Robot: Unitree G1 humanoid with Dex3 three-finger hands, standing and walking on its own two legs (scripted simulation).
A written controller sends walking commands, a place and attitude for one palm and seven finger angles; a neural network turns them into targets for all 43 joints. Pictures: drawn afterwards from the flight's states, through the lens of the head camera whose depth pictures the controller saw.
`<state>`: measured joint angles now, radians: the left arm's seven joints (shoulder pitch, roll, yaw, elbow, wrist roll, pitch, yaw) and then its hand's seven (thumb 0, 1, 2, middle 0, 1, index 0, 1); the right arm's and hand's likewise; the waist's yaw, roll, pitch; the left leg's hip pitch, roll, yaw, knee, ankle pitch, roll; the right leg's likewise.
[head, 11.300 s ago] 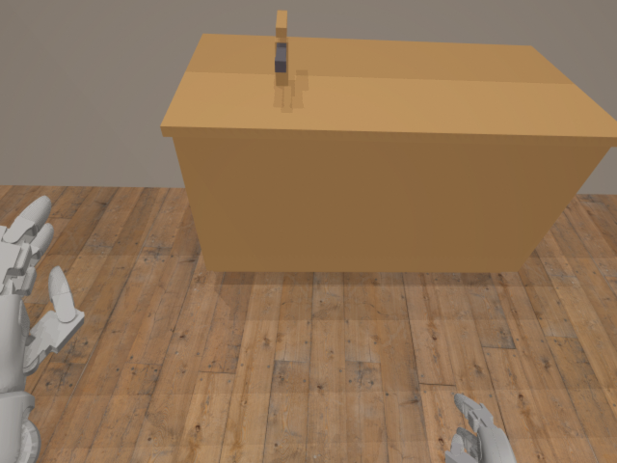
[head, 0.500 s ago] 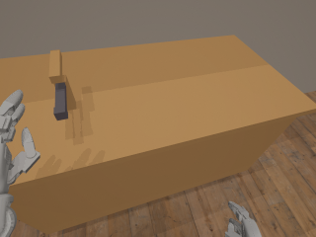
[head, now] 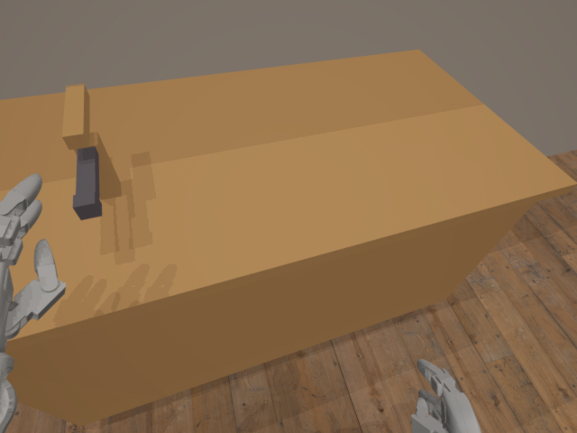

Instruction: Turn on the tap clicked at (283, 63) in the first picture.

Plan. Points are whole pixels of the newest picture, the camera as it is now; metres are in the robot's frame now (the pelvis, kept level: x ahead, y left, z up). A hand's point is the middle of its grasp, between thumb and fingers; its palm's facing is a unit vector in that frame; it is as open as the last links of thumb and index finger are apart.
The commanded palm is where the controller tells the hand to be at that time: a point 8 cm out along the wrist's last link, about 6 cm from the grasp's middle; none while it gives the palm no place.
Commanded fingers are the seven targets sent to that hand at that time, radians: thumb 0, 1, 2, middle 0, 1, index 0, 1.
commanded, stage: come to a stop and stand still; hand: left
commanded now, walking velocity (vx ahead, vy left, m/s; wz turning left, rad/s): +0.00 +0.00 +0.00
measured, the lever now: (87, 205) +0.37 +0.33 +0.08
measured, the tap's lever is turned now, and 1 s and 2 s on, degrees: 0 0 0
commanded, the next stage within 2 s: look again from close up in 0.30 s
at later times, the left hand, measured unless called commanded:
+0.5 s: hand (47, 283) +0.21 +0.26 +0.16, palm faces +0.40 -0.85 -0.34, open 7.4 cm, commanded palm +0.16 +0.29 +0.18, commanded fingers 0.00 0.90 0.90 -0.20 -0.30 -0.20 -0.30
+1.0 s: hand (44, 262) +0.22 +0.26 +0.18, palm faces +0.43 -0.82 -0.38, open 7.4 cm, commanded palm +0.15 +0.28 +0.18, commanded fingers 0.00 0.90 0.90 -0.20 -0.30 -0.20 -0.30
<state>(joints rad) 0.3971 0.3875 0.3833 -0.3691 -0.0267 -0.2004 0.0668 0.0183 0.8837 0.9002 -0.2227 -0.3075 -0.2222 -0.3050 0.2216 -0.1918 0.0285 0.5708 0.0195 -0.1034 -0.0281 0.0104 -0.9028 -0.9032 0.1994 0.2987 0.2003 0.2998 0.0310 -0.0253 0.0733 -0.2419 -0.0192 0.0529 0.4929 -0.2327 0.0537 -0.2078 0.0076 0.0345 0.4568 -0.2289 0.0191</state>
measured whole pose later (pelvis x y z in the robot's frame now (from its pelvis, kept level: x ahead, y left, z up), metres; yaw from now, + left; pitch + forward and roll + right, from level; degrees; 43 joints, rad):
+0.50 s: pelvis +0.00 +0.01 +0.00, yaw +1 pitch -1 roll -1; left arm 0.38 0.35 0.34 -0.44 -0.03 -0.21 0.09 0.02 0.89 0.90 -0.21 -0.31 -0.21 -0.30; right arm 0.20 -0.19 0.04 0.56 0.01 -0.10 -0.03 0.01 -0.90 -0.90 0.20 0.30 0.20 0.30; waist 0.05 -0.03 0.05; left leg -0.22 -0.03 0.05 0.45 -0.21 0.06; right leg -0.17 0.00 0.03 0.39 -0.20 0.03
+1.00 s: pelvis -0.01 +0.00 +0.00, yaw +1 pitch +0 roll -1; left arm 0.31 0.39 0.41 -0.39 -0.05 -0.26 0.09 0.02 0.90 0.90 -0.21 -0.31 -0.21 -0.30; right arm 0.20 -0.21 0.00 0.57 0.02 -0.16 0.01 0.01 -0.90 -0.90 0.20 0.30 0.20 0.30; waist 0.02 -0.01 0.06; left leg -0.26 -0.02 0.04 0.47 -0.20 0.05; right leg -0.22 0.00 0.02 0.43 -0.20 0.02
